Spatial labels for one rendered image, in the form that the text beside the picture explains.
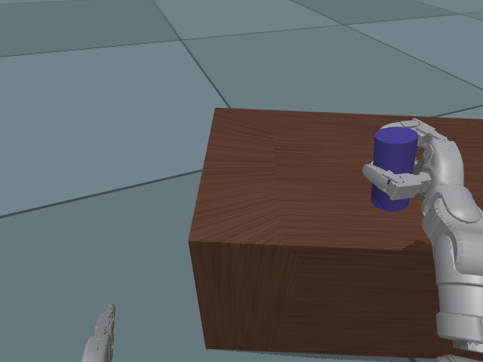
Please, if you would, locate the left robot hand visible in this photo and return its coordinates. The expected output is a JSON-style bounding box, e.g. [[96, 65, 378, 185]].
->
[[81, 304, 115, 362]]

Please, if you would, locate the can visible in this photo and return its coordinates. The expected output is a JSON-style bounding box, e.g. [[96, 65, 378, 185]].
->
[[371, 127, 419, 212]]

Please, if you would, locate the right robot arm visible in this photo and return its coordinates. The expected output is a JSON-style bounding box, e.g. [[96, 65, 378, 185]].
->
[[420, 184, 483, 362]]

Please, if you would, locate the right robot hand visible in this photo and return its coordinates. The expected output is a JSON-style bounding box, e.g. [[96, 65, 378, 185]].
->
[[362, 118, 464, 201]]

